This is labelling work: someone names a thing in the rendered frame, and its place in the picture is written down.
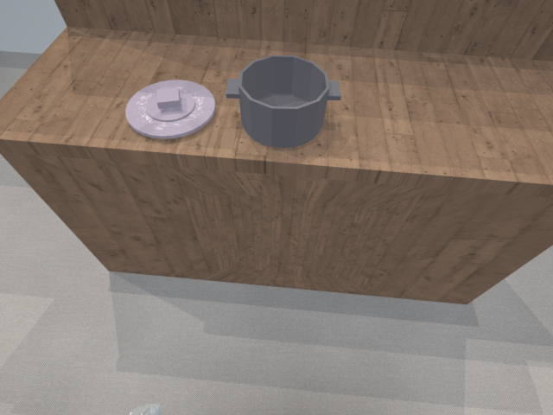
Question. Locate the lid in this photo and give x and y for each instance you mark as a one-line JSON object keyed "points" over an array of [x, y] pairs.
{"points": [[196, 110]]}

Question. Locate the knob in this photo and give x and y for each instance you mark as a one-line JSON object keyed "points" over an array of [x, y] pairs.
{"points": [[167, 98]]}

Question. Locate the table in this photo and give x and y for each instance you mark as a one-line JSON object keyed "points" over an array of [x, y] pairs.
{"points": [[431, 178]]}

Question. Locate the pot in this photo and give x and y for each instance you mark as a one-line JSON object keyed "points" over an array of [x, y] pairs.
{"points": [[283, 99]]}

